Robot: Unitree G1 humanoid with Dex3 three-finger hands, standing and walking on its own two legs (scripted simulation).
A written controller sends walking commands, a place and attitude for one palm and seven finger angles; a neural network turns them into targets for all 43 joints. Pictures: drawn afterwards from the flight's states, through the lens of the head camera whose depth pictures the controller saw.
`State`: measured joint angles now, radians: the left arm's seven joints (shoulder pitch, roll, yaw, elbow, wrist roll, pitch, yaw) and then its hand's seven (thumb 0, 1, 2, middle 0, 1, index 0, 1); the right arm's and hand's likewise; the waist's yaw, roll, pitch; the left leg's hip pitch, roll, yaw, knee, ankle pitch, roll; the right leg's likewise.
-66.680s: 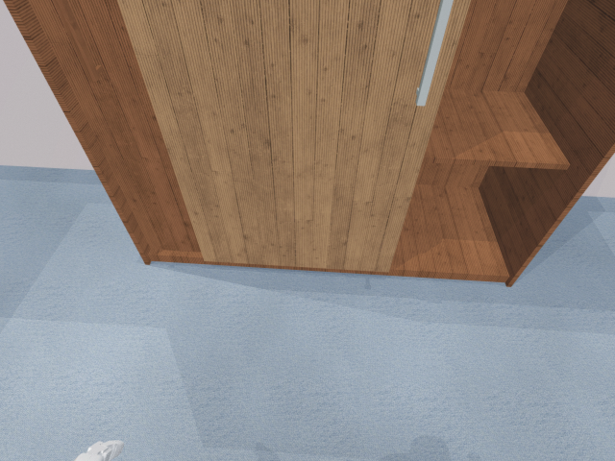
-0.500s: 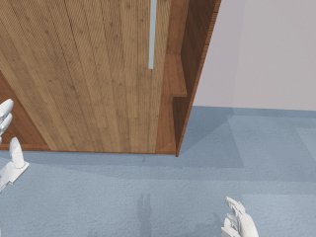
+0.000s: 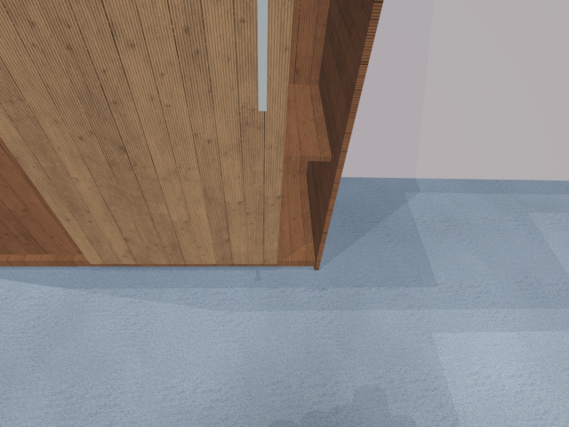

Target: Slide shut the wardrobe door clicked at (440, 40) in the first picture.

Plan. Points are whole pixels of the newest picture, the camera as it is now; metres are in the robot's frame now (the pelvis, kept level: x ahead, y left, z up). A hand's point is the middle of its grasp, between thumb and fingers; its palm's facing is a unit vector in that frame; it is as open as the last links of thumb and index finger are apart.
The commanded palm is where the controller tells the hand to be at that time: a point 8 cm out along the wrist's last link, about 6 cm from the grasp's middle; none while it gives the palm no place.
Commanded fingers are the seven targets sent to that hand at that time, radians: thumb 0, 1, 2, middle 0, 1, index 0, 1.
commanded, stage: let the arm hang, fingers relaxed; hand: left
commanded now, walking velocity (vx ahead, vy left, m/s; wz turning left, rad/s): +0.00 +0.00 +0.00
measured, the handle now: (262, 35) +0.78 +0.08 +0.18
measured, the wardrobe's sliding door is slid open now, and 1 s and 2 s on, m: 0.16 0.16 0.16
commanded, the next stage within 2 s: look to check the result in 0.78 s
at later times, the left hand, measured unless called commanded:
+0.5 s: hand out of the picture +0.03 +0.19 -0.17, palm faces -0.01 -0.97 -0.23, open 7.4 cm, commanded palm none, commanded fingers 0.00 0.90 0.90 -0.20 -0.30 -0.20 -0.30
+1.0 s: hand out of the picture +0.06 +0.20 -0.16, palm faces -0.02 -0.97 -0.25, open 7.4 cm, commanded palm none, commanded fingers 0.00 0.90 0.90 -0.20 -0.30 -0.20 -0.30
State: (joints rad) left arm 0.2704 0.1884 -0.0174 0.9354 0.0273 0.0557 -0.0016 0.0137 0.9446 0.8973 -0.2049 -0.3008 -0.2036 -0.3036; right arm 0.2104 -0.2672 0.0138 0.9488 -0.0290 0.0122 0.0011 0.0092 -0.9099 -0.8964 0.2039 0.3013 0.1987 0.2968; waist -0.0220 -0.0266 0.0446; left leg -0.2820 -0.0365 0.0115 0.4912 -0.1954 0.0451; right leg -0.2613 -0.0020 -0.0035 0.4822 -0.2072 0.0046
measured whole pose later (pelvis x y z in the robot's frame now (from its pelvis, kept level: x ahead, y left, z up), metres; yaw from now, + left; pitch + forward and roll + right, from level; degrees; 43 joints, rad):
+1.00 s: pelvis +0.03 -0.01 +0.01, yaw -1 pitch -1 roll +0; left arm 0.19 0.23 0.01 1.14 0.02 0.00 0.01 0.01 0.90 0.90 -0.20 -0.30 -0.20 -0.30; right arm 0.19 -0.23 0.00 1.13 -0.02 0.00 -0.02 0.01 -0.91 -0.90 0.20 0.30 0.20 0.30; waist -0.01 0.01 0.06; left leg -0.17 -0.03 0.01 0.36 -0.17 0.03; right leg -0.15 0.01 0.00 0.36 -0.19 -0.01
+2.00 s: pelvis +0.14 -0.02 -0.02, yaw +0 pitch -1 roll +0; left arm 0.38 0.15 0.05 1.16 0.02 0.00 0.00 0.01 0.91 0.90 -0.20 -0.30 -0.20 -0.30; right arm 0.30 -0.13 -0.02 1.11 -0.04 -0.04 -0.03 0.01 -0.91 -0.90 0.20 0.30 0.20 0.30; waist 0.00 -0.04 0.08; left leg -0.24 0.03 0.10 0.65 -0.35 0.04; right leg -0.20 0.02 -0.03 0.81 -0.48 -0.05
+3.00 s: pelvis +0.31 -0.06 -0.01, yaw +3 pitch -1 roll +0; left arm 0.20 0.20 0.04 0.98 0.02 0.04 0.05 0.01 0.90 0.90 -0.20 -0.30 -0.20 -0.30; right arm 0.19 -0.22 -0.05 0.90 -0.02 0.03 -0.02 0.01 -0.91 -0.90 0.20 0.30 0.20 0.30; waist 0.01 0.00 0.08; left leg -0.22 0.02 0.06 0.59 -0.35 0.00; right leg -0.33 -0.08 -0.07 0.62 -0.27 0.01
